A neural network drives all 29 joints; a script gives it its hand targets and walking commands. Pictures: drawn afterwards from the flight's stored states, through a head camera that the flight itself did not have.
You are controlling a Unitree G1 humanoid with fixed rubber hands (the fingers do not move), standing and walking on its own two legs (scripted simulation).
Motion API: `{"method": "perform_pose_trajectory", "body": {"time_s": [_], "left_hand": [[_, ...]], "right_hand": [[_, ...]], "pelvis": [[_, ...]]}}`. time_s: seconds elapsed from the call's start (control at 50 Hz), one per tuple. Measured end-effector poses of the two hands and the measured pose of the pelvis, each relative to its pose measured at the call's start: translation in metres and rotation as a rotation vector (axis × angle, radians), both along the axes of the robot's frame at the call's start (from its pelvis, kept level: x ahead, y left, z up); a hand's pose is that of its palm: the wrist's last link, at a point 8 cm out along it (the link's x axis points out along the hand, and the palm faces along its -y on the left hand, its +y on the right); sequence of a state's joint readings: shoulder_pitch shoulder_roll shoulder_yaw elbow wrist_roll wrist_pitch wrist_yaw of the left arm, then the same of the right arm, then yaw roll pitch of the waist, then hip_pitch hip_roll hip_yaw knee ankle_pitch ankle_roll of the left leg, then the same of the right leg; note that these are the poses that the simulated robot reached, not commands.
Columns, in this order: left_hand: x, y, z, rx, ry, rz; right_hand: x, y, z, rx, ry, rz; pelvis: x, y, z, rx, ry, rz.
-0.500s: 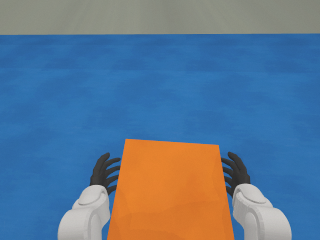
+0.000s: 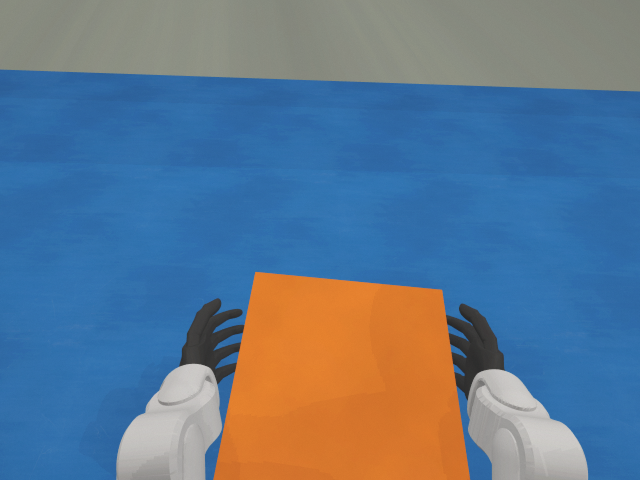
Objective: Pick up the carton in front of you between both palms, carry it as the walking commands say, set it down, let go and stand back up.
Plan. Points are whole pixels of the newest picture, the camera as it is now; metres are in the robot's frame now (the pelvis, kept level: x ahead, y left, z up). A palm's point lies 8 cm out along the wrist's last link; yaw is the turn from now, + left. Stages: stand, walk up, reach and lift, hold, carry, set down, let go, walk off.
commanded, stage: carry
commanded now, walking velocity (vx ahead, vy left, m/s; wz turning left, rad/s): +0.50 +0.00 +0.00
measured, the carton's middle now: (333, 404) +0.22 +0.00 -0.01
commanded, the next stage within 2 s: none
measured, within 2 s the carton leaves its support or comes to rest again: neither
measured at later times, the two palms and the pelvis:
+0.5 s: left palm (251, 189) +0.53 +0.12 +0.07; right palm (433, 188) +0.55 -0.18 +0.06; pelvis +0.31 -0.04 -0.01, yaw +4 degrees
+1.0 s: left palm (242, 137) +0.66 +0.15 +0.08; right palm (407, 138) +0.67 -0.15 +0.08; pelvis +0.43 -0.01 -0.01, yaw +2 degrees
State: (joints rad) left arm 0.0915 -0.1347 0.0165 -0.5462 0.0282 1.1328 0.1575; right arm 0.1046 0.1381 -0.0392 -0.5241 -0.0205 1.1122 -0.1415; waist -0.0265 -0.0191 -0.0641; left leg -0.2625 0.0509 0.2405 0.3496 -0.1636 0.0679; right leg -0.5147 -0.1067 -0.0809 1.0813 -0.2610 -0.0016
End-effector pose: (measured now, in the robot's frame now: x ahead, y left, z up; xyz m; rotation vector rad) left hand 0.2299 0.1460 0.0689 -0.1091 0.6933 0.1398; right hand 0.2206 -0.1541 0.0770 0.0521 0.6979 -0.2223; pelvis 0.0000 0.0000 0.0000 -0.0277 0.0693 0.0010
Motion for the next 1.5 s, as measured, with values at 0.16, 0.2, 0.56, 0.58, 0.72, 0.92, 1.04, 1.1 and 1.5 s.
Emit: {"method": "perform_pose_trajectory", "body": {"time_s": [0.16, 0.2, 0.56, 0.58, 0.72, 0.92, 1.04, 1.1, 1.5], "left_hand": [[0.101, 0.003, 0.022, 0.01, -0.09, 0.039], [0.129, 0.001, 0.022, 0.015, -0.1, 0.052], [0.318, -0.022, 0.009, 0.067, -0.027, 0.103], [0.325, -0.021, 0.012, 0.066, -0.042, 0.1], [0.377, -0.01, 0.021, 0.031, -0.104, 0.074], [0.42, 0.001, 0.009, 0.035, -0.048, 0.059], [0.428, 0.005, 0.008, 0.038, -0.056, 0.061], [0.428, 0.005, 0.008, 0.038, -0.062, 0.061], [0.403, 0.002, 0.006, 0.049, -0.039, 0.043]], "right_hand": [[0.113, 0.004, 0.021, 0.01, -0.09, 0.045], [0.145, 0.001, 0.019, 0.017, -0.101, 0.057], [0.352, -0.021, -0.009, 0.06, -0.028, 0.114], [0.358, -0.02, -0.005, 0.057, -0.044, 0.11], [0.402, -0.009, 0.015, 0.019, -0.103, 0.089], [0.441, 0.001, 0.002, 0.024, -0.049, 0.071], [0.448, 0.005, -0.001, 0.032, -0.056, 0.069], [0.448, 0.005, -0.001, 0.033, -0.063, 0.069], [0.42, 0.003, -0.004, 0.015, -0.037, 0.069]], "pelvis": [[0.108, -0.006, 0.002, 0.0, 0.004, 0.02], [0.139, -0.01, -0.002, 0.008, 0.001, 0.023], [0.329, -0.041, -0.003, 0.034, -0.004, 0.06], [0.337, -0.04, -0.003, 0.031, -0.008, 0.058], [0.393, -0.025, -0.008, 0.025, -0.025, 0.045], [0.43, -0.011, -0.012, 0.032, -0.003, 0.032], [0.436, -0.007, -0.014, 0.031, 0.002, 0.029], [0.437, -0.006, -0.014, 0.03, 0.001, 0.028], [0.416, -0.007, -0.012, 0.028, -0.027, 0.025]]}}
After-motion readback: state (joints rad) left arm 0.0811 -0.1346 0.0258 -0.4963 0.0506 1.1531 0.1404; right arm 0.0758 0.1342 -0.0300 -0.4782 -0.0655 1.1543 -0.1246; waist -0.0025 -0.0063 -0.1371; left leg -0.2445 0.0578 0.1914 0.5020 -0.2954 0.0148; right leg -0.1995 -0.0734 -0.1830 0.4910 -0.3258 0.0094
